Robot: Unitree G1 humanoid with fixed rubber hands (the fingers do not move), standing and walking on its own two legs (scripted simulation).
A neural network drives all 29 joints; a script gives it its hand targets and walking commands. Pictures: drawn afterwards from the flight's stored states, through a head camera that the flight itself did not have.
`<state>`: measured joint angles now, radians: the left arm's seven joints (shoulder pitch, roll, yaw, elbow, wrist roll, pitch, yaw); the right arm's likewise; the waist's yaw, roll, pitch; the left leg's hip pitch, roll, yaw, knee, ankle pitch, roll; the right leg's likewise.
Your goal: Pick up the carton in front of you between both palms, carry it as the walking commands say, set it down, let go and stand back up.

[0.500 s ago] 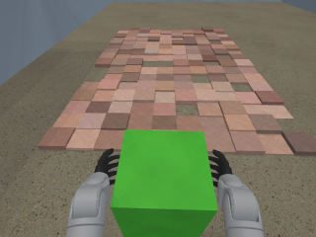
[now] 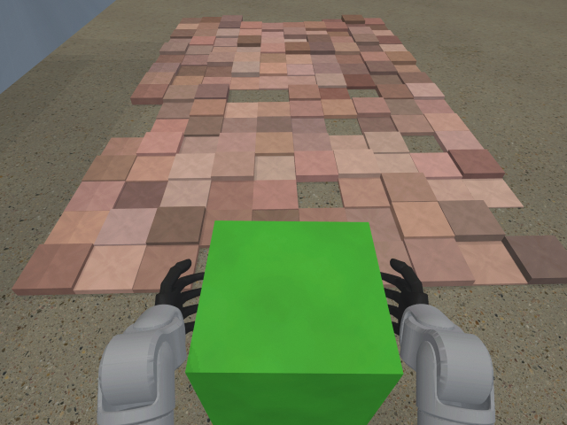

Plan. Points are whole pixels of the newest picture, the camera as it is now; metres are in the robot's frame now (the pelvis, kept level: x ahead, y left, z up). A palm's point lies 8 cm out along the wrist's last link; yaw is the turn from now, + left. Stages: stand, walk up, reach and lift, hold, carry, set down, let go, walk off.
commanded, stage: carry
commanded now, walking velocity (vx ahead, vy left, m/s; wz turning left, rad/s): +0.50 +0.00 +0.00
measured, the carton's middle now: (290, 332) +0.28 +0.00 +0.01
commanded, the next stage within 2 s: none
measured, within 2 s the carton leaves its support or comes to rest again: neither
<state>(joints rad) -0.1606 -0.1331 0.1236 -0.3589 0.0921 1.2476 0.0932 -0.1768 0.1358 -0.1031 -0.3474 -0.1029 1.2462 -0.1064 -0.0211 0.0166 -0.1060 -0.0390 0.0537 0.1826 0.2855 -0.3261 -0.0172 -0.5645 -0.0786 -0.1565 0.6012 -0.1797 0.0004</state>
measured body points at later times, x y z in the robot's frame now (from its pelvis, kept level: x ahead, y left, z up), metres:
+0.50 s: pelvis +0.32 -0.02 -0.01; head +0.34 -0.02 +0.44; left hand +0.62 +0.14 +0.11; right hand +0.63 -0.16 +0.11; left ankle +0.46 +0.09 -0.72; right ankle +0.17 -0.11 -0.74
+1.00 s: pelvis +0.64 -0.02 -0.02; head +0.71 -0.02 +0.42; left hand +1.05 +0.13 +0.14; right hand +1.05 -0.17 +0.14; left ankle +0.49 +0.07 -0.73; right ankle +0.71 -0.11 -0.75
